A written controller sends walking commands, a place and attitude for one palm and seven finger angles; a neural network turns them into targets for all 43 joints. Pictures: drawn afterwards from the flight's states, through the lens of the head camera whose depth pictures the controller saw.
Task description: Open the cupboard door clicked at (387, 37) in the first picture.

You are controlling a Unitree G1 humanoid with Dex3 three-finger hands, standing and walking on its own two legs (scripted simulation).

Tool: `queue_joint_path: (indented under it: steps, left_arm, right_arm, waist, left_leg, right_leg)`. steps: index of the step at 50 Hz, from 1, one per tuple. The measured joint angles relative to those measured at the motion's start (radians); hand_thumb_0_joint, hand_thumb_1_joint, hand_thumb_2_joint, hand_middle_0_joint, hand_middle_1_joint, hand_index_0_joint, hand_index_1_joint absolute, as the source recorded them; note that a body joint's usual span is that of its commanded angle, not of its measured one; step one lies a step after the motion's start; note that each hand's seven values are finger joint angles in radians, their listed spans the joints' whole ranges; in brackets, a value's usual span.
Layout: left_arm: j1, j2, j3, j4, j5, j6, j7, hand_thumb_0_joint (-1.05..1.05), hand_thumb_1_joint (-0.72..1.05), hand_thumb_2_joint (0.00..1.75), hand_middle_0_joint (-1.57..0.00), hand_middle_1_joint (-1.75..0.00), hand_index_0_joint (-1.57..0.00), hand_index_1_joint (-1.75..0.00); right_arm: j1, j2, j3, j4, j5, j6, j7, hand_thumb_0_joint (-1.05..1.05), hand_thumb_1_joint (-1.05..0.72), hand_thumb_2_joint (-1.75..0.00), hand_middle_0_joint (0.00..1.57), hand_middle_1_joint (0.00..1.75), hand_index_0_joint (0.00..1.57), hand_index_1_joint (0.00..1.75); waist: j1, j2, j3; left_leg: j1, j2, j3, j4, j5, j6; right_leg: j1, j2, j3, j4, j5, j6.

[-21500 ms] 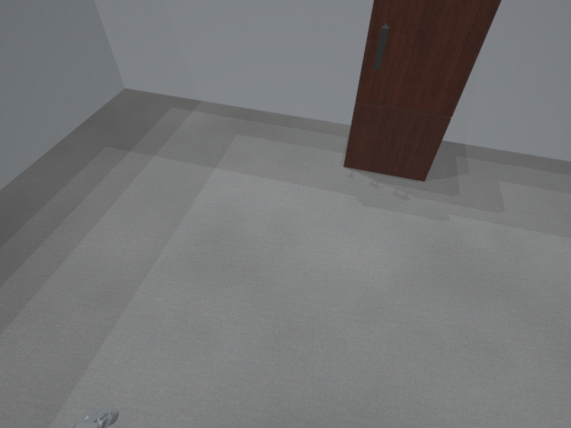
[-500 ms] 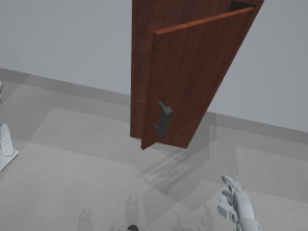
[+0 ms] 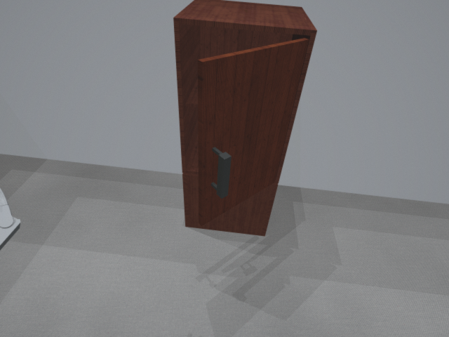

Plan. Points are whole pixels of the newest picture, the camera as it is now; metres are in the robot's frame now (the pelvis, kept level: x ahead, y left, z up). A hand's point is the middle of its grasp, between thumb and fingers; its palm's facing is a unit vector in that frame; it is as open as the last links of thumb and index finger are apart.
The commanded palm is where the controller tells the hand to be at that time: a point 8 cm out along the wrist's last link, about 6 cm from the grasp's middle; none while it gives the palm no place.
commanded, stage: stop stepping back and stand still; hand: left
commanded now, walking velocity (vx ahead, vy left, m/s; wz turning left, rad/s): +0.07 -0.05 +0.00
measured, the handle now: (219, 172) +0.62 +0.06 -0.07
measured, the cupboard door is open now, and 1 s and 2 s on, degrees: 45 45 45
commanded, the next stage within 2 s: let the arm hang, fingers relaxed in 1.38 s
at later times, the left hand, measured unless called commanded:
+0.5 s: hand (39, 255) +0.16 +0.25 +0.17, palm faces +0.52 -0.73 -0.45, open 7.4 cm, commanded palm +0.10 +0.27 +0.20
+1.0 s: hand (31, 258) +0.17 +0.27 +0.16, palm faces +0.39 -0.82 -0.43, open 7.4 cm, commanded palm +0.11 +0.31 +0.20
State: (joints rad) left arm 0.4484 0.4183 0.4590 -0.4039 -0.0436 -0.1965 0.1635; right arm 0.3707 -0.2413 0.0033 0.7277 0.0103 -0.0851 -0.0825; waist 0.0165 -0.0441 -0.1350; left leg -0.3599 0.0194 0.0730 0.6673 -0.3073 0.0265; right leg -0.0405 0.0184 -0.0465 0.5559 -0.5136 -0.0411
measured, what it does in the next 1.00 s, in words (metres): steps on the spot: right foot, then left foot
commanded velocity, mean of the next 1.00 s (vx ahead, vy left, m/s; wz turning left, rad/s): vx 0.03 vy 0.02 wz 0.00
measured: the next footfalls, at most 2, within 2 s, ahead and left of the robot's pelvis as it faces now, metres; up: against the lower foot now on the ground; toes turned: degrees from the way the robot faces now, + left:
right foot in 0.22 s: -0.01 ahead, -0.09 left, +0.00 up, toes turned -5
left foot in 0.62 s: +0.04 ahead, +0.11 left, +0.00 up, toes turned +3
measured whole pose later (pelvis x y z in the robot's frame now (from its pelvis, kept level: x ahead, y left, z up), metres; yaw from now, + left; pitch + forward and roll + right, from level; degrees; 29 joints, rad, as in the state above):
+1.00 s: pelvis -0.03 +0.01 +0.02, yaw -1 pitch -1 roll -1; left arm 0.55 0.36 0.35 -0.43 -0.05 -0.13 0.14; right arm 0.22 -0.19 0.03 0.64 0.00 -0.09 -0.07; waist 0.01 0.01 0.02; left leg -0.27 0.01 0.08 0.47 -0.20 0.04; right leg -0.16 0.02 -0.09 0.43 -0.26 -0.03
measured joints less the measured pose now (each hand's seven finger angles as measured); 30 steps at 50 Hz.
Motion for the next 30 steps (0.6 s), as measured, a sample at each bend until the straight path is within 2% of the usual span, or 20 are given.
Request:
queue_joint_path:
  steps: [2,3,5,7,9,11,12,14,16,18,19,21,25,28,30]
  left_arm:
    - [-0.08,-0.038,-0.009,0.085,0.0,0.021,0.01,0.01,0.89,0.9,-0.21,-0.3,-0.21,-0.3]
    - [-0.093,-0.052,-0.011,0.105,-0.002,0.032,0.013,0.01,0.89,0.9,-0.2,-0.3,-0.21,-0.3]
    - [-0.064,-0.052,-0.017,0.081,-0.002,0.05,0.003,0.02,0.89,0.9,-0.2,-0.3,-0.2,-0.3]
    - [0.004,-0.017,-0.026,-0.007,-0.003,0.048,-0.016,0.02,0.89,0.9,-0.2,-0.3,-0.2,-0.3]
    - [0.095,0.025,-0.025,-0.113,-0.005,0.025,-0.025,0.02,0.89,0.9,-0.2,-0.3,-0.21,-0.3]
    - [0.183,0.068,-0.006,-0.19,0.0,-0.007,-0.026,0.02,0.89,0.9,-0.21,-0.3,-0.21,-0.3]
    - [0.211,0.087,0.007,-0.209,0.005,-0.024,-0.025,0.02,0.89,0.9,-0.21,-0.3,-0.21,-0.3]
    - [0.227,0.109,0.023,-0.207,0.012,-0.047,-0.026,0.02,0.88,0.89,-0.21,-0.3,-0.22,-0.3]
    - [0.202,0.086,0.029,-0.151,0.015,-0.07,-0.03,0.02,0.88,0.89,-0.22,-0.3,-0.22,-0.3]
    - [0.171,0.036,0.04,-0.053,0.012,-0.091,-0.026,0.01,0.88,0.89,-0.22,-0.3,-0.22,-0.3]
    - [0.152,0.013,0.043,0.005,0.011,-0.093,-0.022,0.01,0.88,0.89,-0.22,-0.3,-0.22,-0.3]
    - [0.097,-0.029,0.029,0.117,0.01,-0.077,-0.012,0.01,0.88,0.9,-0.21,-0.3,-0.22,-0.3]
    - [-0.008,-0.112,-0.065,0.22,0.016,-0.025,0.001,0.01,0.89,0.9,-0.2,-0.3,-0.21,-0.3]
    - [-0.001,-0.14,-0.136,0.123,0.022,0.0,-0.007,0.02,0.89,0.9,-0.2,-0.3,-0.21,-0.3]
    - [0.041,-0.127,-0.152,0.008,0.023,-0.004,-0.013,0.02,0.89,0.9,-0.2,-0.3,-0.21,-0.3]
  right_arm:
    - [-0.03,-0.013,-0.013,0.014,0.002,-0.005,-0.011,0.01,-0.9,-0.9,0.2,0.3,0.2,0.3]
    - [-0.053,-0.014,-0.016,0.01,0.001,-0.008,-0.01,0.01,-0.91,-0.9,0.2,0.3,0.2,0.3]
    - [-0.091,0.006,-0.014,-0.007,-0.012,-0.029,0.0,0.01,-0.91,-0.9,0.2,0.3,0.2,0.3]
    - [-0.105,0.043,-0.005,-0.027,-0.014,-0.057,0.016,0.01,-0.91,-0.9,0.2,0.3,0.2,0.29]
    - [-0.101,0.073,0.011,-0.05,-0.014,-0.073,0.028,0.01,-0.91,-0.9,0.2,0.3,0.2,0.29]
    - [-0.085,0.087,0.02,-0.078,-0.014,-0.073,0.031,0.01,-0.91,-0.9,0.2,0.3,0.2,0.3]
    - [-0.08,0.087,0.018,-0.087,-0.014,-0.068,0.031,0.01,-0.91,-0.9,0.2,0.3,0.2,0.3]
    - [-0.078,0.079,0.007,-0.074,-0.013,-0.045,0.03,0.01,-0.9,-0.9,0.2,0.3,0.2,0.3]
    - [-0.081,0.06,-0.003,-0.034,-0.014,-0.028,0.033,0.01,-0.9,-0.9,0.2,0.3,0.2,0.3]
    - [-0.088,0.038,-0.01,-0.009,-0.012,-0.019,0.031,0.01,-0.9,-0.9,0.2,0.3,0.2,0.3]
    - [-0.092,0.028,-0.014,-0.006,-0.009,-0.018,0.029,0.01,-0.9,-0.9,0.2,0.3,0.2,0.3]
    - [-0.102,0.008,-0.023,-0.01,-0.001,-0.021,0.023,0.01,-0.9,-0.9,0.2,0.3,0.2,0.3]
    - [-0.137,-0.032,-0.036,-0.02,0.003,-0.041,0.01,0.01,-0.91,-0.9,0.2,0.3,0.2,0.3]
    - [-0.168,-0.035,-0.039,-0.037,-0.001,-0.051,0.006,0.01,-0.91,-0.9,0.2,0.3,0.2,0.3]
    - [-0.184,-0.026,-0.037,-0.067,-0.005,-0.055,0.008,0.01,-0.91,-0.9,0.2,0.3,0.2,0.3]
  waist:
    - [-0.032,-0.003,0.037]
    - [-0.043,0.001,0.064]
    - [-0.076,0.001,0.107]
    - [-0.103,-0.017,0.139]
    - [-0.11,-0.03,0.152]
    - [-0.101,-0.019,0.145]
    - [-0.095,0.0,0.143]
    - [-0.073,0.031,0.132]
    - [-0.035,0.045,0.109]
    - [-0.006,0.056,0.086]
    - [-0.001,0.062,0.079]
    - [0.002,0.071,0.082]
    - [0.003,0.079,0.128]
    - [0.004,0.055,0.163]
    - [0.004,0.033,0.178]
  left_leg:
    - [-0.009,-0.03,0.009,0.008,-0.017,0.001]
    - [-0.013,-0.032,0.019,0.019,-0.004,0.006]
    - [-0.013,-0.026,0.032,0.006,0.03,0.009]
    - [-0.004,-0.022,0.032,-0.03,0.063,0.0]
    - [0.001,-0.009,0.03,-0.06,0.087,-0.014]
    - [-0.013,0.01,0.026,-0.053,0.083,-0.026]
    - [-0.034,0.022,0.015,-0.016,0.039,-0.027]
    - [-0.106,0.017,-0.025,0.164,-0.095,-0.03]
    - [-0.173,-0.008,-0.054,0.364,-0.081,-0.034]
    - [-0.206,-0.016,-0.053,0.462,-0.006,-0.042]
    - [-0.213,-0.015,-0.049,0.473,0.028,-0.044]
    - [-0.202,-0.011,-0.035,0.429,0.071,-0.039]
    - [-0.117,-0.001,-0.01,0.196,0.09,-0.015]
    - [-0.028,-0.003,0.0,0.024,0.081,0.001]
    - [0.039,-0.007,0.0,-0.087,0.115,0.006]
  right_leg:
    - [-0.07,-0.037,0.0,0.148,-0.023,0.024]
    - [-0.117,-0.038,0.022,0.236,-0.014,0.041]
    - [-0.213,-0.029,0.052,0.366,-0.029,0.046]
    - [-0.272,-0.024,0.054,0.38,-0.007,0.046]
    - [-0.286,-0.024,0.027,0.301,0.02,0.042]
    - [-0.261,-0.022,-0.017,0.186,0.038,0.029]
    - [-0.254,-0.012,-0.035,0.154,0.08,0.006]
    - [-0.251,0.001,-0.058,0.14,0.116,-0.041]
    - [-0.229,0.001,-0.055,0.09,0.138,-0.054]
    - [-0.199,-0.001,-0.037,0.018,0.176,-0.047]
    - [-0.184,-0.005,-0.032,-0.016,0.194,-0.045]
    - [-0.155,-0.017,-0.031,-0.067,0.22,-0.04]
    - [-0.118,-0.034,-0.052,-0.106,0.236,-0.031]
    - [-0.11,-0.029,-0.062,-0.105,0.233,-0.03]
    - [-0.116,-0.015,-0.06,-0.093,0.227,-0.031]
